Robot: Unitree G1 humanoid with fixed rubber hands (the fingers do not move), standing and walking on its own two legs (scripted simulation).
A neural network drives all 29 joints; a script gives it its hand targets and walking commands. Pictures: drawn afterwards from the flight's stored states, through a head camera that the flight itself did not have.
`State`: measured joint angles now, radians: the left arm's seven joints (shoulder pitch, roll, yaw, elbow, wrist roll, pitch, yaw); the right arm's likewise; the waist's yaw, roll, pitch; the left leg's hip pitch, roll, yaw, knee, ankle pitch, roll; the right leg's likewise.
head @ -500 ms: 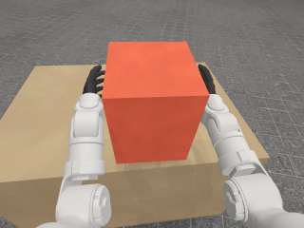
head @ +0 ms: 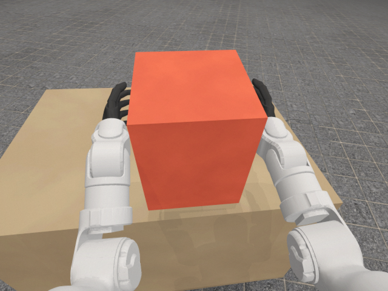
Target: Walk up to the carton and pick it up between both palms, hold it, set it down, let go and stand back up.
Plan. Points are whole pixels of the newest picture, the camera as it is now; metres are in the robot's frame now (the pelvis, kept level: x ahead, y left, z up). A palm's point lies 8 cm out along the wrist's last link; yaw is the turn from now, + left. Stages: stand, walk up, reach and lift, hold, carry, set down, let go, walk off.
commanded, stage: hold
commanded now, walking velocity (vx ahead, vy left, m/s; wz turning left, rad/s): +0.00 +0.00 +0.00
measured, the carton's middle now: (190, 132) +0.38 +0.00 +0.17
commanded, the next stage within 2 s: none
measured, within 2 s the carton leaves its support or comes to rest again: neither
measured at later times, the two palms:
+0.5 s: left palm (109, 120) +0.36 +0.15 +0.22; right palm (265, 114) +0.36 -0.15 +0.22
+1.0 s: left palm (109, 121) +0.36 +0.15 +0.22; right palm (264, 113) +0.36 -0.15 +0.22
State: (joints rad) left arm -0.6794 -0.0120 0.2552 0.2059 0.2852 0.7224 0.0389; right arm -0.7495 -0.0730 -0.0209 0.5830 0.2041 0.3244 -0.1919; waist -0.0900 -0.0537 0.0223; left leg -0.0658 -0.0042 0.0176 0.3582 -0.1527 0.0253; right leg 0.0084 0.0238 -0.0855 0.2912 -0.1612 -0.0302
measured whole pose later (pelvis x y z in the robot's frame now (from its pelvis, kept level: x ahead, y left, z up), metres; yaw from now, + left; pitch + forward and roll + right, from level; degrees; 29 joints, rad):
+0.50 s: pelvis -0.01 +0.00 +0.00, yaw +0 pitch -9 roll -1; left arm -0.70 -0.01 0.28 0.18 0.29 0.79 0.03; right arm -0.78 -0.06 -0.04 0.57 0.20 0.39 -0.19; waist -0.08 -0.05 0.01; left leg -0.06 -0.01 0.02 0.35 -0.14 0.02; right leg 0.01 0.02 -0.08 0.30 -0.16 -0.03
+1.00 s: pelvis +0.00 +0.00 +0.00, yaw +0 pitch -9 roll -1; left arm -0.66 -0.02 0.27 0.12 0.30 0.79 0.01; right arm -0.75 -0.07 -0.01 0.52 0.22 0.40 -0.21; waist -0.09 -0.06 0.01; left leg -0.05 -0.01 0.01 0.35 -0.15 0.02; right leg 0.03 0.03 -0.08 0.29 -0.16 -0.03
